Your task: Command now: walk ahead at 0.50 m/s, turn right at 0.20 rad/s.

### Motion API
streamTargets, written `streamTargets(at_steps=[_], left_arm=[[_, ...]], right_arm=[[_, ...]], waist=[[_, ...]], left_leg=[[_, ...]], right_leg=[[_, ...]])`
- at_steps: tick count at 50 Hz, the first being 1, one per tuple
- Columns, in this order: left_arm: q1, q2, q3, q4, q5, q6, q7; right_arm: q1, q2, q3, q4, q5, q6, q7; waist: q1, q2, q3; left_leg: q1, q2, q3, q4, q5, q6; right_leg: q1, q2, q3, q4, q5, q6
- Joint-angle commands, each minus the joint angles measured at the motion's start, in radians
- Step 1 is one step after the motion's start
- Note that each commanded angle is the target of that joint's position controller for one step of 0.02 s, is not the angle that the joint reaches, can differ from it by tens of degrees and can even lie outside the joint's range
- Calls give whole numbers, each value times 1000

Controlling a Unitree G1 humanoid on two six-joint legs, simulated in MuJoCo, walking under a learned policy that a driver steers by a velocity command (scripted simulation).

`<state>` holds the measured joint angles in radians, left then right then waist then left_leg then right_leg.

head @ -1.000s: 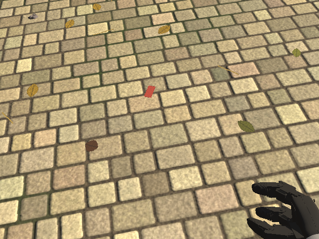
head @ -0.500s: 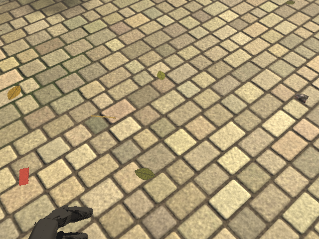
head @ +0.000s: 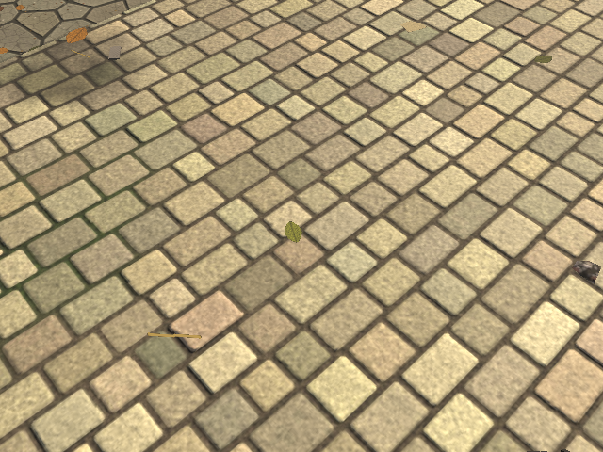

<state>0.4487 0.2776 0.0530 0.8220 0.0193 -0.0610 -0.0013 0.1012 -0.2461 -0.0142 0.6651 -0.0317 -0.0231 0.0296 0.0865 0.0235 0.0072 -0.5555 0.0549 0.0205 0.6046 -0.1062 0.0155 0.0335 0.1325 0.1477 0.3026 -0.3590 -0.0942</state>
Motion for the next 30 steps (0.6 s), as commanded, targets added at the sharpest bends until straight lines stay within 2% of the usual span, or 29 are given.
streamTargets(at_steps=[1,2,3,4,5,6,7,8,11,14,17,22,24,25,26,27,28,29,30], left_arm=[[-21,172,37,-35,2,-16,8],[-24,144,27,-38,1,-22,5],[56,59,7,-71,-34,-27,2],[72,98,14,-59,-12,-25,4],[8,113,20,-56,8,-18,4],[-62,102,13,-64,14,-17,-5],[-95,84,9,-72,13,-12,-13],[-96,76,7,-74,21,-1,-18],[-84,55,-1,-57,26,18,-30],[-199,38,-11,-84,20,20,-35],[-319,16,-24,-113,11,18,-42],[-451,10,-32,-152,12,16,-51],[-456,18,-28,-158,17,16,-51],[-439,23,-24,-154,19,16,-50],[-396,33,-18,-144,22,14,-46],[-303,49,-7,-117,23,10,-43],[-148,81,12,-70,32,3,-36],[1,175,44,-46,47,6,-20],[-18,239,65,-61,11,21,-11]], right_arm=[[133,-128,-50,-19,-1,-32,-18],[284,-171,-65,16,-13,-44,-32],[405,-287,-93,17,-35,-50,-42],[401,-270,-96,38,-6,-36,-30],[303,-200,-80,26,7,-29,-25],[237,-140,-65,21,12,-31,-20],[208,-108,-55,30,10,-34,-19],[202,-92,-49,45,13,-40,-20],[245,-102,-51,84,21,-64,-14],[284,-109,-55,118,22,-71,-13],[311,-102,-51,143,20,-73,-12],[372,-115,-51,189,18,-72,-29],[374,-127,-52,204,15,-64,-38],[366,-139,-53,207,14,-60,-43],[361,-154,-56,211,12,-53,-48],[357,-166,-57,213,10,-44,-52],[351,-171,-55,206,12,-37,-56],[348,-135,-43,158,26,-41,-52],[350,-95,-39,101,31,-50,-36]], waist=[[-125,-70,-39],[-192,-27,-135],[-197,166,-292],[-175,246,-306],[-137,109,-132],[-125,19,-43],[-105,18,5],[-82,49,26],[-64,67,13],[-82,56,44],[-111,59,58],[-143,47,86],[-133,44,85],[-119,50,68],[-98,63,33],[-59,65,-24],[9,42,-108],[62,-71,-233],[10,-290,-332]], left_leg=[[296,-79,38,-111,-66,55],[519,4,-41,-124,-76,92],[816,284,-452,-163,-194,198],[808,370,-763,-308,-203,254],[668,337,-657,-323,-288,251],[547,295,-522,-341,-267,236],[468,242,-413,-372,-200,206],[416,200,-337,-394,-122,183],[400,162,-228,-422,110,191],[439,148,-133,-464,189,186],[456,118,-26,-473,257,153],[544,166,48,-461,317,129],[613,187,71,-403,448,119],[641,190,90,-342,601,111],[661,191,110,-249,759,103],[657,186,134,-100,851,94],[559,169,163,109,775,74],[296,123,185,436,448,42],[-48,-108,126,799,-408,-7]], right_leg=[[-67,-243,92,204,835,-60],[-170,-192,45,419,740,-40],[-450,-60,-46,779,345,12],[-605,14,-46,933,-144,19],[-673,-51,-10,999,-85,13],[-668,-92,-21,964,-16,12],[-649,-129,-41,903,20,11],[-619,-153,-57,854,37,19],[-602,-164,-100,813,85,41],[-694,-193,-123,706,187,58],[-680,-184,-143,526,303,58],[-630,-164,-198,332,355,20],[-613,-142,-222,295,289,-9],[-575,-116,-243,282,240,-28],[-512,-81,-265,274,185,-49],[-402,-42,-276,247,153,-74],[-188,-34,-242,195,171,-110],[100,-240,50,167,49,-197],[300,-495,598,34,120,-344]])
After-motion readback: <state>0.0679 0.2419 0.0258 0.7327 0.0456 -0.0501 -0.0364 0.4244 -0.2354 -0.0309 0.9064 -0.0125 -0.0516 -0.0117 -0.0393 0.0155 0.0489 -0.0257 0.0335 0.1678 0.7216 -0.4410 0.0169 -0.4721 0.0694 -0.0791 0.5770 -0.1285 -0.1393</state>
